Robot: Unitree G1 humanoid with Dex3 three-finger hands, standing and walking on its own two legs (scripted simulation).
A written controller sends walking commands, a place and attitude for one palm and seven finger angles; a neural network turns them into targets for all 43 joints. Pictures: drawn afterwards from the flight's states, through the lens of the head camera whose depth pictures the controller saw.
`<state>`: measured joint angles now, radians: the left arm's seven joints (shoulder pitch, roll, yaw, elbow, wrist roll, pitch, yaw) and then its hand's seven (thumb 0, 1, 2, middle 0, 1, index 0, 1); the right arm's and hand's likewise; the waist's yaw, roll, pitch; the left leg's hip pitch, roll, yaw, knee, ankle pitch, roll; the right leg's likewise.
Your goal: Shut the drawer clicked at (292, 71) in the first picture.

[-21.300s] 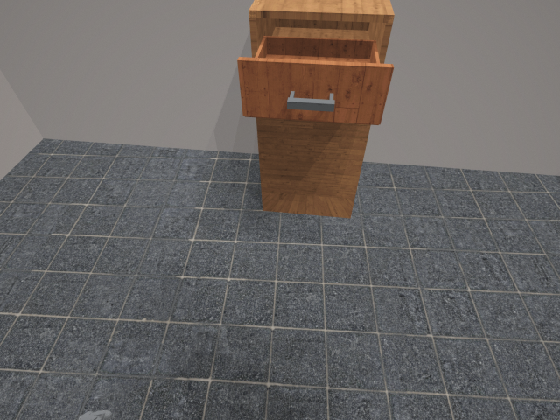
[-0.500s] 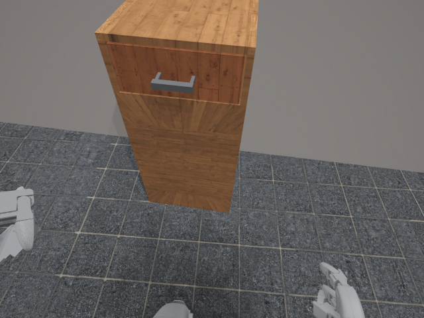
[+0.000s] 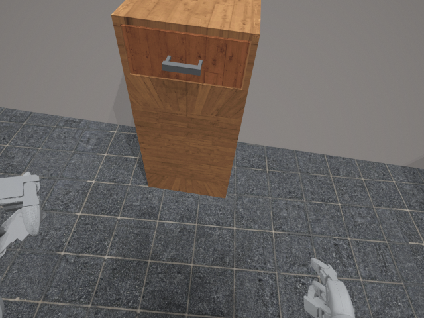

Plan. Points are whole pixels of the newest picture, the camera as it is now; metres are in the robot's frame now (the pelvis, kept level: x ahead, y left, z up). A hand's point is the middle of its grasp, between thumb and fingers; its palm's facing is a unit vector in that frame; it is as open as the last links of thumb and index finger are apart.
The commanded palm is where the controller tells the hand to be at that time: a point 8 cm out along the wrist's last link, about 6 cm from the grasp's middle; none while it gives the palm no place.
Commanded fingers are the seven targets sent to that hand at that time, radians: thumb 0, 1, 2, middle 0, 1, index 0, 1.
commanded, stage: stop stepping back and stand still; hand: left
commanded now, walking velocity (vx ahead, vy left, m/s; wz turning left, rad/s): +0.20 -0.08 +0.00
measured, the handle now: (183, 64) +0.80 +0.16 +0.04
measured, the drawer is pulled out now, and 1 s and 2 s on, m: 0.00 0.00 0.00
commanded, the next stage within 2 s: let the arm hang, fingers relaxed in 0.78 s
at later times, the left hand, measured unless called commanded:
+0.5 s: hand (18, 296) +0.11 +0.22 +0.17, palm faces +0.37 -0.83 -0.41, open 3.2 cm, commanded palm +0.05 +0.26 +0.19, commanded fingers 0.00 0.90 0.90 -1.40 -1.60 -1.40 -1.60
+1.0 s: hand (63, 315) +0.12 +0.24 +0.01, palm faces +0.16 -0.88 -0.45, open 3.1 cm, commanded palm none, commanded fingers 0.00 0.90 0.90 -1.12 -1.30 -1.12 -1.30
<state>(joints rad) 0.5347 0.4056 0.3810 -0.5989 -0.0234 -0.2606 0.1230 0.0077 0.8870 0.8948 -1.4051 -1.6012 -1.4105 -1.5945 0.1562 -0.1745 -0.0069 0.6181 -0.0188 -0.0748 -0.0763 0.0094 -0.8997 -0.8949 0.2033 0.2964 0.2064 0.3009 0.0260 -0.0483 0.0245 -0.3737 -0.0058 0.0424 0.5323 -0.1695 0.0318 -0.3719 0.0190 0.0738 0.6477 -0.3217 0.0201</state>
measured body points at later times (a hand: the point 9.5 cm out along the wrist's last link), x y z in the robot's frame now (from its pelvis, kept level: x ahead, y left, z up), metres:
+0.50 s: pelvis -0.09 -0.01 +0.00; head -0.11 -0.01 +0.45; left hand +0.09 +0.26 +0.19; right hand +0.02 -0.27 -0.08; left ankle -0.04 +0.12 -0.73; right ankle -0.08 -0.11 -0.72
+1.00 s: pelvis -0.09 -0.01 +0.00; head -0.09 -0.03 +0.45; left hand +0.11 +0.28 +0.04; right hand +0.09 -0.26 -0.10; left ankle -0.06 +0.12 -0.73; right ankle -0.08 -0.10 -0.73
